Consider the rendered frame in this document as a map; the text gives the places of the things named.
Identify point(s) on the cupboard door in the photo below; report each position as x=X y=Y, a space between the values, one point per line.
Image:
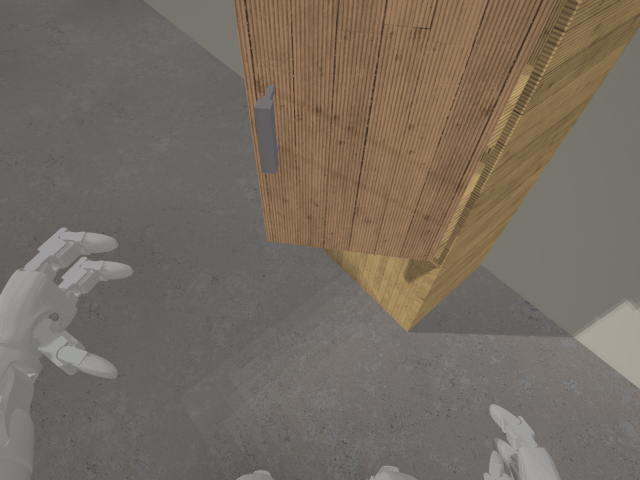
x=383 y=110

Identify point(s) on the right robot shin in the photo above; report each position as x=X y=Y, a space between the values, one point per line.
x=388 y=468

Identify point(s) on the left robot forearm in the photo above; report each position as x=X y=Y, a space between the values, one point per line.
x=18 y=371

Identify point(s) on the right robot hand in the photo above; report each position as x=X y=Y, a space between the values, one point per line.
x=530 y=462

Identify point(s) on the handle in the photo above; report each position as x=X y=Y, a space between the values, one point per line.
x=266 y=130

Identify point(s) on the left robot hand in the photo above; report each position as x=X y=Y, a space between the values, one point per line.
x=31 y=295

